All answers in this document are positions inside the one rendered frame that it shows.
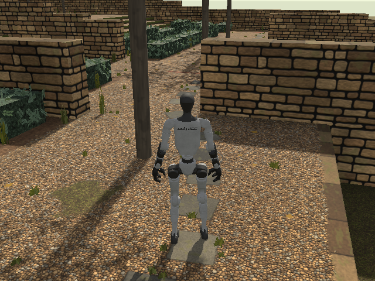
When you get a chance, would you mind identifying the robot right upper arm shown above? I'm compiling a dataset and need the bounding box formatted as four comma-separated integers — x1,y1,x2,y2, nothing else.
199,118,215,151

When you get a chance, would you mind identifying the robot foot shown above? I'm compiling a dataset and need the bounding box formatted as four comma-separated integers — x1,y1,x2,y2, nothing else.
200,225,208,240
171,229,179,244

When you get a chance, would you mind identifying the left robot forearm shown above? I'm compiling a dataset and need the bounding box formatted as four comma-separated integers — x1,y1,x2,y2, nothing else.
154,142,166,169

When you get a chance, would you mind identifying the right robot hand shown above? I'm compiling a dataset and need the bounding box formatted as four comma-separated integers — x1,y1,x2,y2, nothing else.
208,167,221,182

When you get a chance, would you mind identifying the right robot forearm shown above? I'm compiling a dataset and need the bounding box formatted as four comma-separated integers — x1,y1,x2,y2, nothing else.
209,142,220,169

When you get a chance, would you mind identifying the robot left upper arm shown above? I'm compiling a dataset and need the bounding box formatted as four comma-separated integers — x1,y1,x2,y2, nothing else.
160,118,175,151

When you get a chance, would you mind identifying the right robot foot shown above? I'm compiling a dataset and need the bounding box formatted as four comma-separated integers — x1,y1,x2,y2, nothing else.
200,225,208,240

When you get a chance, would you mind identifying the left robot hand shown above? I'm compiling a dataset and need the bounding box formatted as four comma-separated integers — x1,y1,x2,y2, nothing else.
152,167,166,183

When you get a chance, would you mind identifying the left robot foot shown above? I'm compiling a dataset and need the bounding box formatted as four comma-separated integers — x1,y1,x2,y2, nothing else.
171,229,179,244

